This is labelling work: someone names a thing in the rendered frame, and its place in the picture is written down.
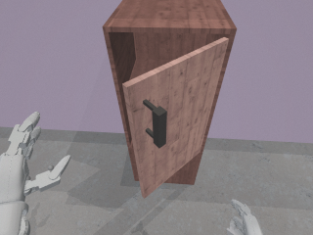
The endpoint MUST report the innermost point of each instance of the left robot forearm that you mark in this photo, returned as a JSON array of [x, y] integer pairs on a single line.
[[13, 219]]

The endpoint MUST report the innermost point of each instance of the left robot hand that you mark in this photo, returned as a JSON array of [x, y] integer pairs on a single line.
[[13, 164]]

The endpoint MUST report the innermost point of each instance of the cupboard door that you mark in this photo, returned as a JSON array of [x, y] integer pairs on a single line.
[[185, 88]]

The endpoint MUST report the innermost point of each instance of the right robot hand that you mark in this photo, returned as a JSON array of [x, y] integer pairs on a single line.
[[248, 226]]

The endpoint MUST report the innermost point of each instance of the handle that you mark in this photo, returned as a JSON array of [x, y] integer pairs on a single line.
[[159, 115]]

